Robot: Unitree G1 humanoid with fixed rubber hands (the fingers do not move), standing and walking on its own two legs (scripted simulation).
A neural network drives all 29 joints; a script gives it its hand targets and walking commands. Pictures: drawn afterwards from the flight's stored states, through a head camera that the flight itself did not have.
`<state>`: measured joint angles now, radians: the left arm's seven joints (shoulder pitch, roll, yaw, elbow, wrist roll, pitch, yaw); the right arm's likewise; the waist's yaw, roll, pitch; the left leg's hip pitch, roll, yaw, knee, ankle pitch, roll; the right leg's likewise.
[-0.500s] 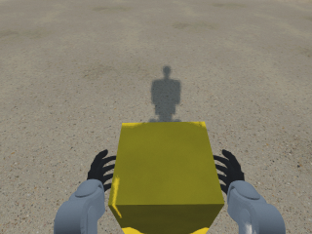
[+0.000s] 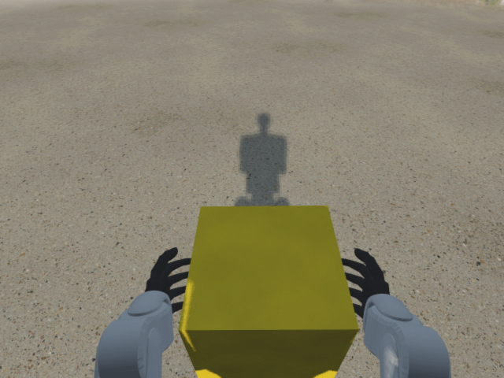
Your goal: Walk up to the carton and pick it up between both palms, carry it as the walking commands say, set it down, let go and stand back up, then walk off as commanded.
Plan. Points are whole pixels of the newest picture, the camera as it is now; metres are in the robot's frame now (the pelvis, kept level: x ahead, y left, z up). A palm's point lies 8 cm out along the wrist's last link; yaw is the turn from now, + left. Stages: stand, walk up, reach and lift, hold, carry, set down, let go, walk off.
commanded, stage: carry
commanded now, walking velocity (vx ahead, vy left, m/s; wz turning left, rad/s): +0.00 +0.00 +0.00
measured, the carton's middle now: (264, 300) +0.27 +0.00 +0.00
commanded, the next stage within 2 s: hold in 1.22 s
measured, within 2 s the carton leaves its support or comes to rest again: neither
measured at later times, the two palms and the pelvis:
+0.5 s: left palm (177, 283) +0.28 +0.14 +0.05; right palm (366, 286) +0.27 -0.16 +0.05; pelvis +0.02 -0.01 +0.00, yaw +0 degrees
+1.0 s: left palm (184, 279) +0.30 +0.14 +0.03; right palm (363, 281) +0.29 -0.16 +0.03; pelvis +0.03 -0.01 +0.00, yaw +1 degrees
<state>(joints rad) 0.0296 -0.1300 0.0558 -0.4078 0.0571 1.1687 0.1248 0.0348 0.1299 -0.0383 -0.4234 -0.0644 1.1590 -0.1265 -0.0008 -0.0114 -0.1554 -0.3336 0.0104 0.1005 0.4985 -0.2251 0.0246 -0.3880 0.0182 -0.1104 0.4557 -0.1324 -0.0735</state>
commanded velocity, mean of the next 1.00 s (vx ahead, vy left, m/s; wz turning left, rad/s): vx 0.00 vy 0.00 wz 0.00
